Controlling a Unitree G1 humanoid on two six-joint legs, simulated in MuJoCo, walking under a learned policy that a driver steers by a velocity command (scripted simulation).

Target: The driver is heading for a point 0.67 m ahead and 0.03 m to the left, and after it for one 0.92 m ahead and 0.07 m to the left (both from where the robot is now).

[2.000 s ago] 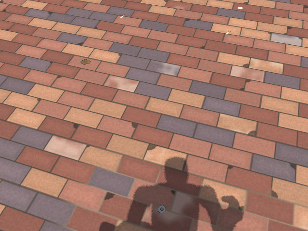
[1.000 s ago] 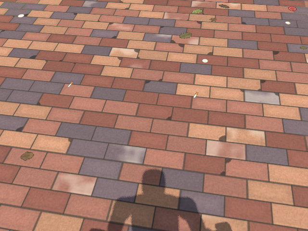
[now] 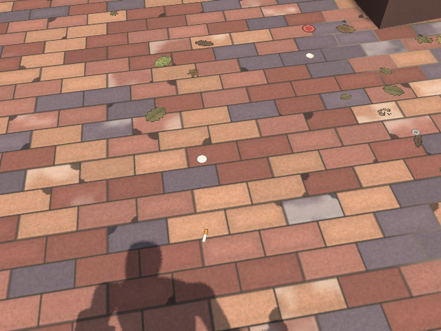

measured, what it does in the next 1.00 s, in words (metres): walks ahead: left foot, then right foot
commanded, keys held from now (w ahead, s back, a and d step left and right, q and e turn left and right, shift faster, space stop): w+e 0.12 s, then w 0.66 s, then q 0.22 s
